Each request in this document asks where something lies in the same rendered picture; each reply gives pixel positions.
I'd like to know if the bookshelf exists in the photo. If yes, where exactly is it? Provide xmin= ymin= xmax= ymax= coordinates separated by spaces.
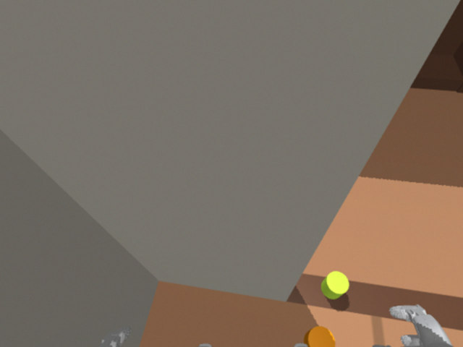
xmin=410 ymin=0 xmax=463 ymax=93

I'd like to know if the left robot hand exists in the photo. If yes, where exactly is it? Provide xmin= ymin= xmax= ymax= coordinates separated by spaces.
xmin=100 ymin=326 xmax=131 ymax=347

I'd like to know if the right robot hand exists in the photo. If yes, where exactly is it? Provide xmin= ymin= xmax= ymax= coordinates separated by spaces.
xmin=373 ymin=304 xmax=452 ymax=347

